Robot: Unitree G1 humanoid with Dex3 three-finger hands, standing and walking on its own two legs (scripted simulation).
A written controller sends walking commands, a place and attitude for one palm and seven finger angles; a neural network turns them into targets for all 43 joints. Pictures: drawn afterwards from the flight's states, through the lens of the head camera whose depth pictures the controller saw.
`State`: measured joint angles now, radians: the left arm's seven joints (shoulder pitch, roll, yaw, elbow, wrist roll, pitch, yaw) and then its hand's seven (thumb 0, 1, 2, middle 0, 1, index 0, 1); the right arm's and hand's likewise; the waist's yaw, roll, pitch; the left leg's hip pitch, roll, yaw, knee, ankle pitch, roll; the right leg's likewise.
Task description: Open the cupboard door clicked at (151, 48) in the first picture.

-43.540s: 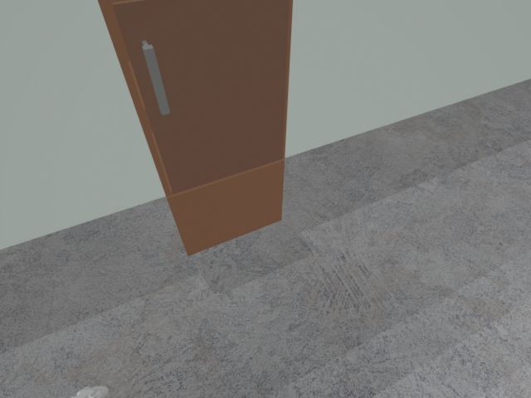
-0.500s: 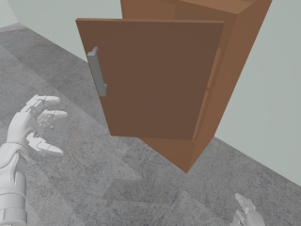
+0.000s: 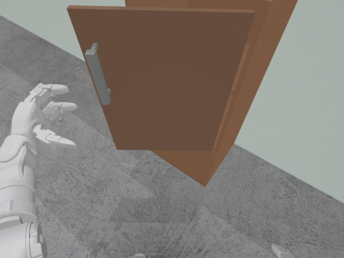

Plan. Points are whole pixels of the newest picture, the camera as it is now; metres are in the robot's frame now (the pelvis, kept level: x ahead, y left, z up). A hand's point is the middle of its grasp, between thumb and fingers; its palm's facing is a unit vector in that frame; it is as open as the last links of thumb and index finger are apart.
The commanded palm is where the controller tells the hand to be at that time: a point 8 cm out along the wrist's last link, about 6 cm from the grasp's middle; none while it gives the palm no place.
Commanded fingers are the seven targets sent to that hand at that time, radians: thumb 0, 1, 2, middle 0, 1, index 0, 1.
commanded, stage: move the hooked fingers beside the handle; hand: left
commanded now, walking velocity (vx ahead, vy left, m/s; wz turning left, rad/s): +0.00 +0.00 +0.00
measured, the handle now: (100, 75) +0.56 +0.22 +0.10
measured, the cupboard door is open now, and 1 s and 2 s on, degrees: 36 35 35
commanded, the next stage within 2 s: slide the fingers in behind the handle in 1.70 s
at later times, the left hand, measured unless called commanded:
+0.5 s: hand (73, 98) +0.45 +0.26 +0.12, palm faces +0.02 -1.00 +0.02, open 14.0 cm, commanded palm +0.44 +0.31 +0.11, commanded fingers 0.00 -0.50 0.30 -0.30 -1.20 -0.30 -1.20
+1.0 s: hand (79, 81) +0.52 +0.26 +0.11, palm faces +0.02 -1.00 +0.01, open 13.8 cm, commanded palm +0.50 +0.31 +0.11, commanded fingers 0.00 -0.50 0.30 -0.30 -1.20 -0.30 -1.20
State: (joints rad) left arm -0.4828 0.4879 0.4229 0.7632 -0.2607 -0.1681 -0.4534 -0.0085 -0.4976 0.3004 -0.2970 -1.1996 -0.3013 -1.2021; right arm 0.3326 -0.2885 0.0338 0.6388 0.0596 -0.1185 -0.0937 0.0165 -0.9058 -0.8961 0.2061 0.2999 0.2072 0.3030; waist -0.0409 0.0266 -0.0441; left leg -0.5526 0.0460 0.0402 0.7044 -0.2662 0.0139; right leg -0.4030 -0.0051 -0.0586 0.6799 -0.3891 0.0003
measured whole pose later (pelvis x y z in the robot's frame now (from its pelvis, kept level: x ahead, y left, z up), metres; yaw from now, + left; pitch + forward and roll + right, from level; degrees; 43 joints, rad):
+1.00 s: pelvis +0.01 +0.00 -0.02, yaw -2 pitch +18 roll -3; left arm -0.97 0.78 0.52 1.27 -0.10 -0.24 -0.46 -0.01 -0.50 0.30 -0.30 -1.20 -0.32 -1.22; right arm 0.44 -0.29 0.04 0.63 0.03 0.06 -0.07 0.01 -0.91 -0.90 0.21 0.30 0.21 0.30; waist -0.18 0.02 -0.08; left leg -0.84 0.09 0.04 0.86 -0.34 0.01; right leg -0.68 0.03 -0.05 0.78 -0.43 0.00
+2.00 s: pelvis +0.01 +0.00 -0.02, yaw -2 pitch +17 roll -3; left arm -0.93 0.71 0.48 1.23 -0.13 -0.26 -0.43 -0.01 -0.50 0.30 -0.30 -1.20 -0.30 -1.20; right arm 0.44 -0.30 0.03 0.64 0.03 0.07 -0.06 0.01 -0.91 -0.90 0.21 0.30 0.21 0.30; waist -0.17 0.03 -0.08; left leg -0.83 0.09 0.02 0.87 -0.33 0.00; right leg -0.66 0.04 -0.06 0.80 -0.43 -0.01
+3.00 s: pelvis +0.01 -0.01 -0.02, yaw -1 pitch +15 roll -3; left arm -0.92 0.52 0.37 1.17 -0.13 -0.28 -0.23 -0.01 -0.50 0.30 -0.28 -1.20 -0.28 -1.20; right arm 0.41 -0.28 0.01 0.68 0.02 0.04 -0.03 0.01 -0.91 -0.90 0.21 0.30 0.21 0.30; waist -0.14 0.04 -0.09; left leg -0.79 0.07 0.01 0.85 -0.33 0.00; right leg -0.63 0.02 -0.07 0.81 -0.45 -0.02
